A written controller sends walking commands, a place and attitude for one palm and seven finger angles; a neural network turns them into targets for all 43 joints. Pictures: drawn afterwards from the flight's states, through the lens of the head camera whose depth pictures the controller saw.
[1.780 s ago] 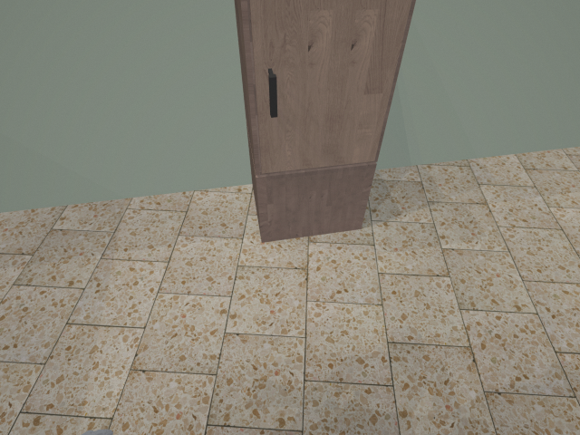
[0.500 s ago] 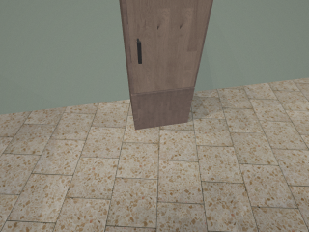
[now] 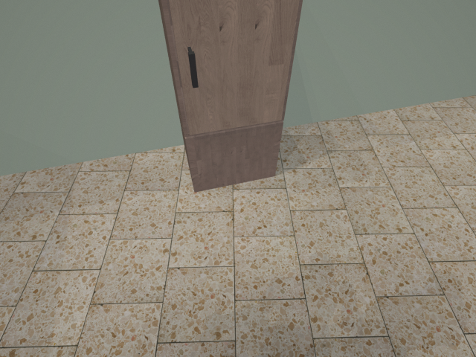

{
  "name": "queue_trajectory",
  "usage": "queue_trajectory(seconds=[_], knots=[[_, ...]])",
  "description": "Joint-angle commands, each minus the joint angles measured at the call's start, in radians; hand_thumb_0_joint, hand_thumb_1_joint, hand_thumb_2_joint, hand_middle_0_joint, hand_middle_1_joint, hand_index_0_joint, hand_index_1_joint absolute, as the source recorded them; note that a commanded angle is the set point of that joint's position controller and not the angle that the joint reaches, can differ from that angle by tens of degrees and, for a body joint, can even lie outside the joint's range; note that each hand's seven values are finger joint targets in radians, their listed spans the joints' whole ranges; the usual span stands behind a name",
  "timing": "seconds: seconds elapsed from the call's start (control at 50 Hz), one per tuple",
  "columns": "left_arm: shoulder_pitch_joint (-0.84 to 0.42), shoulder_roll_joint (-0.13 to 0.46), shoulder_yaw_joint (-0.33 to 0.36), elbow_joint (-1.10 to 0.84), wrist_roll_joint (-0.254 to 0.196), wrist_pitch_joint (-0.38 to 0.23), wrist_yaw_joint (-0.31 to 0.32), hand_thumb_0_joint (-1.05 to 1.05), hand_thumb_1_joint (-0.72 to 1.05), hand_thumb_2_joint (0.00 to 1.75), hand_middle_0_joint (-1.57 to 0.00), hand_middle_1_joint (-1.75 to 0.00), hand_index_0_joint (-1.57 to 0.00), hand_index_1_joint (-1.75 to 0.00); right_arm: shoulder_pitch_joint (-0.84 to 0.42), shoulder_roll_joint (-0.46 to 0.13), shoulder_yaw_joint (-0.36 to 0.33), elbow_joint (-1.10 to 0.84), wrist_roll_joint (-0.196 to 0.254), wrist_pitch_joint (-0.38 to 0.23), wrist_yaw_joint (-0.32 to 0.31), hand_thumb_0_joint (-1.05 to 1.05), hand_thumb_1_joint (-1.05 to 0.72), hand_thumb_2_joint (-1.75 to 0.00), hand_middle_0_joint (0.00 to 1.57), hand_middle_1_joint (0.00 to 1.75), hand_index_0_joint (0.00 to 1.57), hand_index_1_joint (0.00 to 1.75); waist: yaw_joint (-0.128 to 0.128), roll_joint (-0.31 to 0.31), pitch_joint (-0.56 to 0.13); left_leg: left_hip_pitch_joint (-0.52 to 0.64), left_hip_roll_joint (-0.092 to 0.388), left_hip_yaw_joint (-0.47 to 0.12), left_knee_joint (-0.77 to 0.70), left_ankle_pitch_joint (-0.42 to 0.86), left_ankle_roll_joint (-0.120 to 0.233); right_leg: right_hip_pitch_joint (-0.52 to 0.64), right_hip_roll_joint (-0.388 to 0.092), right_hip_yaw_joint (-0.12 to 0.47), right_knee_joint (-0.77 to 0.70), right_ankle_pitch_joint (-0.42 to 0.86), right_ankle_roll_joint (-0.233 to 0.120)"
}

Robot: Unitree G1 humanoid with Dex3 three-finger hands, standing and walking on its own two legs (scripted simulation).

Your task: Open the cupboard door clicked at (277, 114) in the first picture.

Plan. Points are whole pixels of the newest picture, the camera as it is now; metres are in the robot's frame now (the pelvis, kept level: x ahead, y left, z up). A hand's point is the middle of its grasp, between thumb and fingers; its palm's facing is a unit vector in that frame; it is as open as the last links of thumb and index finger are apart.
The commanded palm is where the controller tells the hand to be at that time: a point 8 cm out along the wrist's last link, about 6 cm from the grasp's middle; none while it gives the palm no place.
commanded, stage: walk to a spot facing it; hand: left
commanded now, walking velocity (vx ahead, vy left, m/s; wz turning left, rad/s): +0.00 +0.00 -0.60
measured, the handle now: (192, 67) +0.99 +0.23 -0.03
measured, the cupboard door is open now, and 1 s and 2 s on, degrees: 0 0 0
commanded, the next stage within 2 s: turn to face it in 1.38 s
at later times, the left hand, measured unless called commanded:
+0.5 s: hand out of the picture +0.06 +0.18 -0.16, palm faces -0.16 -0.96 -0.23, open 7.4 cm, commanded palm none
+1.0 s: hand (246, 280) +0.31 +0.01 -0.17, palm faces -0.64 -0.75 -0.17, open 7.4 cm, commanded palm none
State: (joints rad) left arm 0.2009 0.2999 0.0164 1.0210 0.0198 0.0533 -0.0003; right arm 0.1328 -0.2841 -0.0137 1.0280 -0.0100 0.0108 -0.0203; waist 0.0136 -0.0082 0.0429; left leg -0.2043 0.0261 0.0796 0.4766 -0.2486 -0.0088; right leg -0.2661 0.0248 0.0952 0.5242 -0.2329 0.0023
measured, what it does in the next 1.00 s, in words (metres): walks ahead, turning right: left foot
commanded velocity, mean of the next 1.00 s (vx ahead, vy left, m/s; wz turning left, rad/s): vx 0.23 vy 0.00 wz -0.58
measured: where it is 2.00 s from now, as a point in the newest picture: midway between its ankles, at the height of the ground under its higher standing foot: (299, 351)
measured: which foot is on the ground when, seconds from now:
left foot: down 0.00-0.14, up 0.16-0.56, down 0.58-1.00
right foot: down 0.00-0.56, up 0.58-1.00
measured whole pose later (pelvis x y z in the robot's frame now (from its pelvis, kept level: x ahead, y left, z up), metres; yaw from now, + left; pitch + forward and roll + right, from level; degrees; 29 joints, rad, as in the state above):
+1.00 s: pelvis +0.09 -0.06 -0.02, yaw -35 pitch +0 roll -1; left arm 0.06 0.24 0.06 0.91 0.03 0.03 -0.07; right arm 0.50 -0.17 -0.02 1.07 -0.03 -0.06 -0.03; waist -0.06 -0.01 0.11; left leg 0.11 0.15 0.29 0.45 -0.49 -0.07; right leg -0.53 -0.03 -0.14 0.68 -0.22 -0.04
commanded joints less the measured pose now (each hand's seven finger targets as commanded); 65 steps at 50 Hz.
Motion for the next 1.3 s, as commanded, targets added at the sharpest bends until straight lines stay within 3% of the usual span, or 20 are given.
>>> queue_trajectory(seconds=[0.0, 0.08, 0.1, 0.12, 0.14, 0.2, 0.44, 0.5, 0.52, 0.54, 0.56, 0.62, 0.68, 0.86, 0.94, 0.98, 1.0, 1.02, 1.14, 1.28], knots=[[0.023, 0.097, 0.04, -0.112, 0.0, -0.012, -0.003, 0.0, 0.9, 0.9, -0.2, -0.3, -0.2, -0.3, 0.011, -0.182, -0.066, -0.097, -0.003, -0.007, -0.01, 0.0, -0.9, -0.9, 0.2, 0.3, 0.2, 0.3, -0.006, 0.142, -0.061, 0.027, 0.264, -0.161, -0.107, 0.111, 0.102, -0.113, -0.02, -0.02, 0.205, 0.033, -0.004], [0.134, 0.058, 0.06, -0.119, 0.001, -0.013, -0.012, 0.0, 0.9, 0.9, -0.2, -0.3, -0.2, -0.3, -0.055, -0.161, -0.078, -0.139, -0.01, -0.007, -0.009, 0.0, -0.9, -0.9, 0.2, 0.3, 0.2, 0.3, 0.059, 0.131, -0.052, -0.084, 0.303, -0.066, 0.05, 0.242, 0.111, 0.019, -0.064, -0.082, 0.177, -0.128, 0.003], [0.183, 0.104, 0.072, -0.111, 0.009, -0.026, -0.009, 0.0, 0.9, 0.9, -0.2, -0.3, -0.2, -0.3, -0.05, -0.135, -0.078, -0.15, -0.004, 0.003, -0.005, 0.0, -0.9, -0.9, 0.2, 0.3, 0.2, 0.3, 0.079, -0.065, -0.046, -0.176, 0.193, 0.024, 0.28, 0.084, 0.03, 0.081, -0.113, 0.032, -0.027, 0.09, -0.018], [0.182, 0.206, 0.092, -0.125, 0.02, -0.041, 0.007, 0.0, 0.9, 0.9, -0.2, -0.3, -0.2, -0.3, -0.018, -0.04, -0.061, -0.186, 0.002, 0.007, 0.001, 0.0, -0.9, -0.9, 0.2, 0.3, 0.2, 0.3, 0.053, -0.399, -0.028, -0.401, 0.006, 0.068, 0.558, -0.315, -0.049, 0.107, -0.366, 0.462, -0.215, 0.298, -0.116], [0.196, 0.195, 0.091, -0.137, 0.002, -0.037, 0.018, 0.0, 0.9, 0.9, -0.2, -0.3, -0.2, -0.3, -0.04, -0.077, -0.064, -0.188, 0.002, 0.017, -0.005, 0.0, -0.9, -0.9, 0.2, 0.3, 0.2, 0.3, 0.073, -0.285, -0.059, -0.34, 0.015, -0.102, 0.646, -0.325, -0.032, 0.023, -0.369, 0.5, -0.288, 0.179, -0.168], [0.05, 0.124, 0.082, -0.174, 0.0, -0.036, 0.02, 0.0, 0.9, 0.9, -0.2, -0.3, -0.2, -0.3, -0.019, -0.066, -0.072, -0.155, -0.004, 0.012, 0.002, 0.0, -0.9, -0.9, 0.2, 0.3, 0.2, 0.3, 0.003, -0.09, -0.027, -0.332, 0.049, -0.122, 0.68, -0.141, -0.037, -0.019, -0.259, 0.36, -0.241, 0.069, -0.18], [0.122, 0.119, 0.103, -0.156, 0.009, -0.049, -0.002, 0.0, 0.9, 0.9, -0.2, -0.3, -0.2, -0.3, 0.007, -0.027, -0.065, -0.182, -0.004, -0.023, 0.009, 0.0, -0.9, -0.9, 0.2, 0.3, 0.2, 0.3, 0.041, -0.154, -0.081, -0.18, -0.022, -0.06, 0.236, -0.202, -0.027, 0.022, -0.162, 0.422, -0.316, -0.311, -0.19], [0.04, 0.117, 0.105, -0.178, 0.005, -0.044, -0.007, 0.0, 0.9, 0.9, -0.2, -0.3, -0.2, -0.3, 0.164, -0.027, -0.064, -0.148, 0.005, -0.042, 0.001, 0.0, -0.9, -0.9, 0.2, 0.3, 0.2, 0.3, -0.036, -0.158, -0.107, 0.123, -0.048, -0.048, -0.056, -0.11, 0.006, -0.144, -0.087, 0.368, -0.235, -0.301, -0.127], [0.017, 0.082, 0.099, -0.198, 0.0, -0.043, -0.011, 0.0, 0.9, 0.9, -0.2, -0.3, -0.2, -0.3, 0.235, -0.066, -0.073, -0.127, 0.004, -0.05, -0.012, 0.0, -0.9, -0.9, 0.2, 0.3, 0.2, 0.3, -0.068, -0.072, -0.12, 0.337, 0.021, -0.102, -0.154, -0.132, 0.032, -0.317, -0.026, 0.299, -0.136, -0.331, -0.077], [0.002, 0.014, 0.087, -0.225, -0.009, -0.042, -0.025, 0.0, 0.9, 0.9, -0.2, -0.3, -0.2, -0.3, 0.278, -0.165, -0.092, -0.124, -0.01, -0.055, -0.022, 0.0, -0.9, -0.9, 0.2, 0.3, 0.2, 0.3, -0.101, 0.217, -0.085, 0.455, 0.28, -0.417, -0.308, -0.398, 0.104, -0.567, 0.089, 0.135, 0.128, -0.362, -0.026], [-0.067, 0.018, 0.096, -0.271, -0.001, -0.055, -0.033, 0.0, 0.9, 0.9, -0.2, -0.3, -0.2, -0.3, 0.264, -0.217, -0.096, -0.141, -0.009, -0.056, -0.023, 0.0, -0.9, -0.9, 0.2, 0.3, 0.2, 0.3, -0.098, 0.255, 0.019, 0.308, 0.491, -0.566, -0.373, -0.483, 0.181, -0.62, 0.022, -0.013, 0.351, -0.287, 0.007], [-0.037, 0.042, 0.109, -0.222, 0.02, -0.046, -0.06, 0.0, 0.9, 0.9, -0.2, -0.3, -0.2, -0.3, 0.142, -0.098, -0.058, -0.156, -0.013, -0.071, -0.012, 0.0, -0.9, -0.9, 0.2, 0.3, 0.2, 0.3, -0.015, 0.133, 0.105, 0.071, 0.352, -0.337, -0.368, -0.354, 0.137, -0.537, -0.058, -0.036, 0.588, -0.083, 0.027], [-0.026, -0.012, 0.087, -0.203, 0.021, -0.04, -0.069, 0.0, 0.9, 0.9, -0.2, -0.3, -0.2, -0.3, 0.21, -0.064, -0.043, -0.132, -0.011, -0.091, -0.015, 0.0, -0.9, -0.9, 0.2, 0.3, 0.2, 0.3, -0.016, 0.123, 0.08, 0.138, 0.261, -0.14, -0.309, -0.037, 0.114, -0.542, -0.07, -0.084, 0.657, 0.018, 0.038], [-0.27, -0.063, 0.046, -0.238, 0.009, -0.04, -0.077, 0.0, 0.9, 0.9, -0.2, -0.3, -0.2, -0.3, 0.388, -0.053, -0.038, -0.03, -0.022, -0.093, -0.017, 0.0, -0.9, -0.9, 0.2, 0.3, 0.2, 0.3, -0.086, 0.155, 0.147, 0.237, 0.292, 0.082, -0.237, 0.424, 0.112, -0.455, -0.091, -0.221, 0.27, 0.046, 0.006], [-0.112, -0.022, 0.059, -0.182, 0.011, -0.058, -0.063, 0.0, 0.9, 0.9, -0.2, -0.3, -0.2, -0.3, 0.362, -0.101, -0.055, -0.015, -0.016, -0.089, -0.013, 0.0, -0.9, -0.9, 0.2, 0.3, 0.2, 0.3, 0.002, 0.165, 0.013, 0.239, 0.304, 0.171, 0.035, 0.901, 0.081, -0.115, 0.001, -0.282, 0.14, -0.022, -0.07], [0.19, 0.112, 0.098, -0.089, 0.018, -0.086, -0.045, 0.0, 0.9, 0.9, -0.2, -0.3, -0.2, -0.3, 0.352, -0.08, -0.049, -0.03, 0.006, -0.084, 0.005, 0.0, -0.9, -0.9, 0.2, 0.3, 0.2, 0.3, 0.136, 0.03, -0.215, -0.078, 0.244, 0.19, 0.516, 0.567, 0.006, 0.461, -0.098, -0.147, 0.019, 0.063, -0.137], [0.29, 0.222, 0.118, -0.072, 0.004, -0.094, -0.024, 0.0, 0.9, 0.9, -0.2, -0.3, -0.2, -0.3, 0.38, 0.007, -0.035, -0.067, 0.02, -0.088, 0.005, 0.0, -0.9, -0.9, 0.2, 0.3, 0.2, 0.3, 0.14, -0.176, -0.358, -0.385, 0.077, 0.137, 0.896, -0.302, -0.044, 0.675, -0.437, 0.385, -0.056, 0.152, -0.263], [0.301, 0.253, 0.125, -0.065, -0.02, -0.083, -0.014, 0.0, 0.9, 0.9, -0.2, -0.3, -0.2, -0.3, 0.23, 0.002, -0.041, -0.118, 0.013, -0.089, -0.004, 0.0, -0.9, -0.9, 0.2, 0.3, 0.2, 0.3, 0.158, -0.081, -0.284, -0.486, 0.088, -0.007, 1.0, -0.338, -0.02, 0.568, -0.484, 0.463, -0.163, 0.254, -0.309], [-0.029, 0.056, 0.066, -0.12, 0.005, -0.098, 0.004, 0.0, 0.9, 0.9, -0.2, -0.3, -0.2, -0.3, 0.323, 0.039, -0.046, -0.037, -0.022, -0.028, 0.012, 0.0, -0.9, -0.9, 0.2, 0.3, 0.2, 0.3, -0.065, -0.075, -0.038, -0.264, 0.17, -0.025, 0.711, -0.074, -0.039, -0.119, -0.258, 0.065, -0.308, -0.074, -0.177], [0.031, 0.054, 0.07, -0.085, 0.007, -0.1, -0.003, 0.0, 0.9, 0.9, -0.2, -0.3, -0.2, -0.3, 0.19, 0.06, -0.05, -0.088, -0.018, -0.041, 0.033, 0.0, -0.9, -0.9, 0.2, 0.3, 0.2, 0.3, -0.028, -0.112, 0.011, -0.2, 0.107, 0.023, 0.324, -0.021, -0.038, -0.117, -0.225, 0.083, -0.33, -0.215, -0.18]])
